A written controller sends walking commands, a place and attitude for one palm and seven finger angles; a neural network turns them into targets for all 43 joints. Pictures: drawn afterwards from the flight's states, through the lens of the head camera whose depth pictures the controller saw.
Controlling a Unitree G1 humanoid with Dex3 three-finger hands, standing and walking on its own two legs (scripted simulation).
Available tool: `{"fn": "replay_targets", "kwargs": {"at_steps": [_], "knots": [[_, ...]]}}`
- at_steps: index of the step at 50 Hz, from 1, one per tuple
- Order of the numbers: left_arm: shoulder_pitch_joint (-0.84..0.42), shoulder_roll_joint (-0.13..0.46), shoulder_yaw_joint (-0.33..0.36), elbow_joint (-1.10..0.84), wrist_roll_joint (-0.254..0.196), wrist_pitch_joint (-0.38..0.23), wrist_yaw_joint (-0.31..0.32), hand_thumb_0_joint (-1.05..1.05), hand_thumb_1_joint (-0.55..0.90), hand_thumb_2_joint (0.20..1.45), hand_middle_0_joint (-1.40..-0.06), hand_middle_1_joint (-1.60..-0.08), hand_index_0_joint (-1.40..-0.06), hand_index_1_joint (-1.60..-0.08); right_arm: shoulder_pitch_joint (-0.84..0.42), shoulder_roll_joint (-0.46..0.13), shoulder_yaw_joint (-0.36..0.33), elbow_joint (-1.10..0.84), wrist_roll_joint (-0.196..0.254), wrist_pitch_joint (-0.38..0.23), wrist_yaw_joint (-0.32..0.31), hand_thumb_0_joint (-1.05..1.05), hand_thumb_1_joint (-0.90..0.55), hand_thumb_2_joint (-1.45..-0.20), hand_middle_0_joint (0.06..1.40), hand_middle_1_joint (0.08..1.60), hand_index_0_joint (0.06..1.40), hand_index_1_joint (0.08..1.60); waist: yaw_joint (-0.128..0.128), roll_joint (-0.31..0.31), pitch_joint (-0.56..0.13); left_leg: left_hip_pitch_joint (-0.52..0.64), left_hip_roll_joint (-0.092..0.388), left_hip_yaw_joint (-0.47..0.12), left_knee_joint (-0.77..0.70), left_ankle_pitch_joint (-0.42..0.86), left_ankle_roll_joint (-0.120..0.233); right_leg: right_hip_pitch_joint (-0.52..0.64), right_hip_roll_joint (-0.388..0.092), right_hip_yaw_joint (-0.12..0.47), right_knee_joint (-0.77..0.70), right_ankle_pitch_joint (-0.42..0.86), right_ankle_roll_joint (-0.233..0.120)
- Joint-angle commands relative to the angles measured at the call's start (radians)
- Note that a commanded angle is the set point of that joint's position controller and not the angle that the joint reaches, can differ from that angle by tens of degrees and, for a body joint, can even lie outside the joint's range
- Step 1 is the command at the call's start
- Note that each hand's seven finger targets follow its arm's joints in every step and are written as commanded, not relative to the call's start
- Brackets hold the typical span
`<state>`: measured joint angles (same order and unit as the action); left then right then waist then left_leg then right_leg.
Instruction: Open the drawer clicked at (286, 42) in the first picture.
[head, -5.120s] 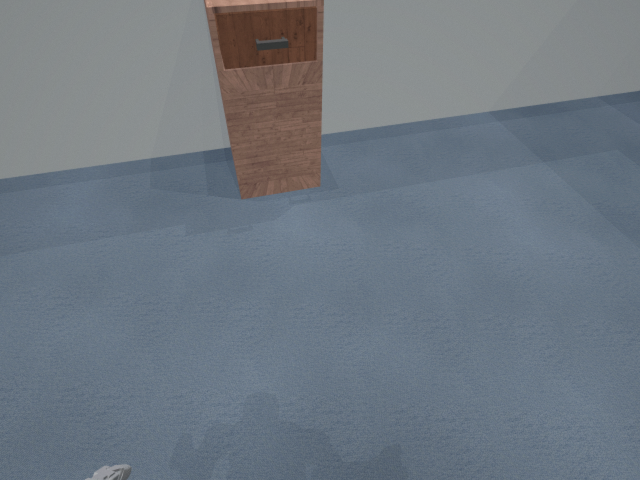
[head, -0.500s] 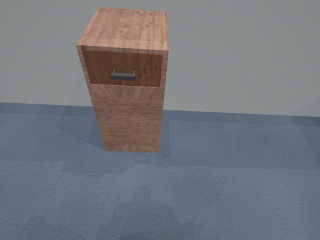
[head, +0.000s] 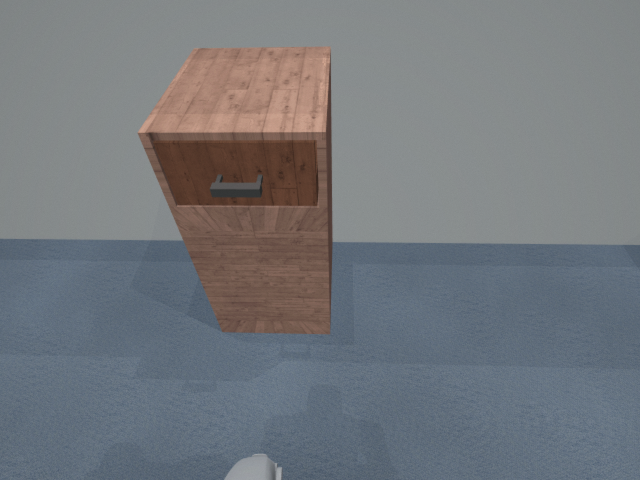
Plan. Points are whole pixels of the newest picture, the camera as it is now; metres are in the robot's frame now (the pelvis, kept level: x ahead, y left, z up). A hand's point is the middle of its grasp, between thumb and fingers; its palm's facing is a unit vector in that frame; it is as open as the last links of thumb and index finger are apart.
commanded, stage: take the last steps up to it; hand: left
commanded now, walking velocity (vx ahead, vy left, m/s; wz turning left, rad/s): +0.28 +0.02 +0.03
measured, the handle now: (238, 184) +0.71 +0.23 -0.07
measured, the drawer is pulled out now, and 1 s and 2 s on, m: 0.00 0.00 0.00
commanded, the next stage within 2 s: come to a stop and stand still in 0.32 s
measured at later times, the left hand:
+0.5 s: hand (178, 451) +0.20 +0.24 -0.18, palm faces +0.05 -0.98 -0.19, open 7.3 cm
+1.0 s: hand (188, 424) +0.24 +0.24 -0.19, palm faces +0.02 -0.97 -0.24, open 7.3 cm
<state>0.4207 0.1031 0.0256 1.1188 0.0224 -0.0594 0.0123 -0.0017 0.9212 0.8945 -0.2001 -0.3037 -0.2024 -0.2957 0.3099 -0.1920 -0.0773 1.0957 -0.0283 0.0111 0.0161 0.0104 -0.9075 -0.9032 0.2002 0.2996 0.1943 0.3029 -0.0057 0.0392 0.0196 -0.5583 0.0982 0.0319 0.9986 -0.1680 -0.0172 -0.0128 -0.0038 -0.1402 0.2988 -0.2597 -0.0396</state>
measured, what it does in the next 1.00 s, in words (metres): walks ahead: left foot, then right foot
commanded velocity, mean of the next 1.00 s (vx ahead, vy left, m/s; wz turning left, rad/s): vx -0.01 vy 0.00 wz -0.01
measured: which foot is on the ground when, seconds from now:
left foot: up 0.00-0.20, down 0.22-0.68, up 0.70-0.94, down 0.96-1.00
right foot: down 0.00-0.24, up 0.26-0.60, down 0.62-1.00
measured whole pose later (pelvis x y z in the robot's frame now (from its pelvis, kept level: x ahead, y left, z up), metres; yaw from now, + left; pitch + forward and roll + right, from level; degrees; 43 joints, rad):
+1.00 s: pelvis +0.15 +0.06 -0.03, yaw -1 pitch -2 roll +2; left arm 0.17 0.17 0.04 0.97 0.02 0.05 0.05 0.00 0.91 0.89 -0.20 -0.30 -0.21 -0.30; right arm 0.27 -0.18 -0.06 0.97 -0.01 0.02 -0.03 0.01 -0.91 -0.90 0.20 0.30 0.20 0.30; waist -0.02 -0.02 0.05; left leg -0.20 -0.01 0.07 0.60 -0.35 0.00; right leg -0.41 -0.10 -0.07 0.64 -0.21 0.00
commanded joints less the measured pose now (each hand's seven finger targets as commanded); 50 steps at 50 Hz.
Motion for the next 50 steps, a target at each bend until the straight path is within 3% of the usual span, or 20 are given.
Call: {"fn": "replay_targets", "kwargs": {"at_steps": [1,7,9,10,11,12,15,18,21,24,30,31,33,35,38,44,45,47,49,50], "knots": [[0.090,0.133,0.018,-0.011,-0.001,-0.032,0.013,0.000,0.900,0.900,-0.200,-0.300,-0.200,-0.300,-0.125,-0.006,0.009,-0.099,0.007,-0.024,0.011,0.000,-0.900,-0.900,0.200,0.300,0.200,0.300,0.028,-0.153,0.153,-0.119,0.024,0.032,-0.098,0.014,-0.003,-0.042,-0.270,0.156,-0.152,0.241,-0.097],[0.110,0.154,0.026,0.017,0.006,-0.017,0.020,0.000,0.900,0.900,-0.200,-0.300,-0.200,-0.300,-0.198,0.008,0.022,-0.127,0.011,-0.048,0.013,0.000,-0.900,-0.900,0.200,0.300,0.200,0.300,0.039,-0.179,0.127,0.081,-0.024,0.082,-0.340,-0.061,0.042,-0.032,-0.276,0.127,-0.035,0.433,-0.089],[0.089,0.157,0.030,0.015,0.002,-0.011,0.020,0.000,0.900,0.900,-0.200,-0.300,-0.200,-0.300,-0.031,-0.029,0.012,-0.078,0.003,-0.059,-0.003,0.000,-0.900,-0.900,0.200,0.300,0.200,0.300,-0.040,-0.123,0.034,0.352,-0.078,0.110,-0.463,-0.010,0.063,-0.094,-0.225,0.072,0.196,0.537,-0.060],[0.095,0.132,0.027,0.010,-0.005,-0.010,0.017,0.000,0.900,0.900,-0.200,-0.300,-0.200,-0.300,0.115,-0.088,0.001,-0.037,-0.004,-0.067,-0.014,0.000,-0.900,-0.900,0.200,0.300,0.200,0.300,-0.094,-0.018,-0.081,0.588,-0.009,0.033,-0.504,0.066,0.083,-0.200,-0.170,0.039,0.413,0.405,-0.029],[0.147,0.079,0.020,-0.004,-0.018,-0.008,0.008,0.000,0.900,0.900,-0.200,-0.300,-0.200,-0.300,0.218,-0.201,-0.023,-0.018,-0.011,-0.075,-0.027,0.000,-0.900,-0.900,0.200,0.300,0.200,0.300,-0.102,0.228,-0.212,0.814,0.265,-0.315,-0.556,0.215,0.180,-0.437,-0.031,-0.032,0.705,-0.088,0.022],[0.109,0.084,0.016,-0.029,-0.014,-0.009,0.010,0.000,0.900,0.900,-0.200,-0.300,-0.200,-0.300,0.251,-0.223,-0.023,-0.012,0.009,-0.063,-0.036,0.000,-0.900,-0.900,0.200,0.300,0.200,0.300,-0.105,0.218,-0.234,0.803,0.354,-0.439,-0.664,0.260,0.238,-0.518,-0.007,0.070,0.892,-0.335,0.013],[-0.017,0.073,0.026,-0.031,-0.005,0.007,0.001,0.000,0.900,0.900,-0.200,-0.300,-0.200,-0.300,0.020,-0.098,0.006,-0.061,0.009,-0.073,-0.044,0.000,-0.900,-0.900,0.200,0.300,0.200,0.300,-0.035,0.034,-0.002,0.466,0.284,-0.229,-0.733,0.221,0.208,-0.544,-0.126,0.127,0.958,-0.160,0.029],[0.029,0.042,0.026,-0.020,0.001,0.037,-0.003,0.000,0.900,0.900,-0.200,-0.300,-0.200,-0.300,-0.027,-0.044,0.026,-0.065,0.012,-0.085,-0.045,0.000,-0.900,-0.900,0.200,0.300,0.200,0.300,0.022,0.067,0.021,0.328,0.204,-0.060,-0.766,0.275,0.173,-0.436,-0.133,0.112,0.838,-0.089,0.049],[0.005,0.040,0.030,-0.044,0.004,0.053,-0.005,0.000,0.900,0.900,-0.200,-0.300,-0.200,-0.300,-0.028,-0.038,0.022,-0.077,0.009,-0.084,-0.045,0.000,-0.900,-0.900,0.200,0.300,0.200,0.300,0.033,0.057,0.034,0.304,0.186,-0.023,-0.792,0.256,0.192,-0.428,-0.131,0.102,0.707,-0.039,0.060],[-0.057,0.042,0.017,-0.067,-0.003,0.061,0.005,0.000,0.900,0.900,-0.200,-0.300,-0.200,-0.300,-0.044,-0.045,0.031,-0.080,0.005,-0.072,-0.049,0.000,-0.900,-0.900,0.200,0.300,0.200,0.300,0.029,0.018,0.039,0.298,0.179,0.000,-0.735,0.454,0.183,-0.344,-0.112,0.097,0.504,0.007,0.068],[-0.100,0.147,0.030,-0.104,0.001,0.068,0.017,0.000,0.900,0.900,-0.200,-0.300,-0.200,-0.300,-0.040,-0.076,0.016,-0.062,0.013,-0.027,-0.055,0.000,-0.900,-0.900,0.200,0.300,0.200,0.300,0.036,0.029,0.044,0.339,0.118,0.013,-0.563,0.385,0.089,-0.210,-0.090,0.080,0.190,0.242,0.060],[-0.098,0.188,0.038,-0.110,0.005,0.064,0.019,0.000,0.900,0.900,-0.200,-0.300,-0.200,-0.300,-0.024,-0.062,0.012,-0.063,0.015,-0.020,-0.054,0.000,-0.900,-0.900,0.200,0.300,0.200,0.300,0.030,-0.033,0.025,0.303,0.065,0.037,-0.503,0.252,0.053,-0.164,-0.144,0.157,0.195,0.494,0.037],[-0.111,0.254,0.048,-0.121,0.002,0.063,0.021,0.000,0.900,0.900,-0.200,-0.300,-0.200,-0.300,0.037,-0.021,0.009,-0.063,0.024,0.000,-0.046,0.000,-0.900,-0.900,0.200,0.300,0.200,0.300,0.006,-0.153,-0.021,0.246,-0.056,0.085,-0.322,-0.140,0.008,-0.135,-0.339,0.276,0.186,0.887,-0.094],[-0.129,0.254,0.058,-0.132,0.000,0.065,0.034,0.000,0.900,0.900,-0.200,-0.300,-0.200,-0.300,0.012,-0.022,0.006,-0.070,0.027,0.025,-0.054,0.000,-0.900,-0.900,0.200,0.300,0.200,0.300,0.033,-0.267,-0.101,0.216,-0.079,0.020,-0.026,-0.445,0.003,-0.115,-0.390,0.334,0.112,0.921,-0.201],[-0.224,0.235,0.060,-0.175,0.004,0.074,0.041,0.000,0.900,0.900,-0.200,-0.300,-0.200,-0.300,-0.014,-0.026,0.001,-0.080,0.027,0.036,-0.049,0.000,-0.900,-0.900,0.200,0.300,0.200,0.300,0.018,-0.193,-0.103,0.163,-0.080,-0.049,0.116,-0.403,-0.004,-0.147,-0.347,0.273,0.098,0.737,-0.188],[-0.259,0.237,0.072,-0.191,0.014,0.084,0.038,0.000,0.900,0.900,-0.200,-0.300,-0.200,-0.300,0.049,0.000,0.010,-0.079,0.024,0.025,-0.037,0.000,-0.900,-0.900,0.200,0.300,0.200,0.300,0.003,-0.210,-0.121,0.275,-0.077,0.002,-0.267,-0.299,-0.010,-0.181,-0.291,0.262,0.064,0.319,-0.131],[-0.236,0.284,0.058,-0.218,0.012,0.069,0.082,0.000,0.900,0.900,-0.200,-0.300,-0.200,-0.300,0.086,-0.073,0.000,-0.145,0.033,-0.010,-0.044,0.000,-0.900,-0.900,0.200,0.300,0.200,0.300,-0.057,-0.153,-0.350,0.260,-0.108,0.065,-0.390,-0.291,-0.037,0.092,-0.299,0.307,0.294,0.907,-0.110],[-0.192,0.213,0.048,-0.226,-0.011,0.082,0.065,0.000,0.900,0.900,-0.200,-0.300,-0.200,-0.300,0.052,-0.055,0.011,-0.178,0.021,-0.018,-0.050,0.000,-0.900,-0.900,0.200,0.300,0.200,0.300,-0.014,0.002,-0.288,0.394,-0.069,0.031,-0.638,-0.035,0.009,-0.080,-0.202,0.169,0.359,0.444,-0.043],[-0.194,0.149,0.019,-0.233,-0.013,0.103,0.040,0.000,0.900,0.900,-0.200,-0.300,-0.200,-0.300,0.011,-0.128,0.006,-0.228,0.003,-0.008,-0.049,0.000,-0.900,-0.900,0.200,0.300,0.200,0.300,0.001,0.262,-0.072,0.330,0.151,-0.156,-0.668,0.181,0.102,-0.348,-0.060,0.049,0.403,-0.112,0.026],[-0.198,0.141,0.024,-0.244,-0.015,0.108,0.034,0.000,0.900,0.900,-0.200,-0.300,-0.200,-0.300,-0.039,-0.141,0.010,-0.255,-0.006,0.004,-0.045,0.000,-0.900,-0.900,0.200,0.300,0.200,0.300,0.014,0.171,0.014,0.215,0.181,-0.145,-0.681,0.076,0.150,-0.350,-0.039,0.072,0.444,-0.151,0.019]]}}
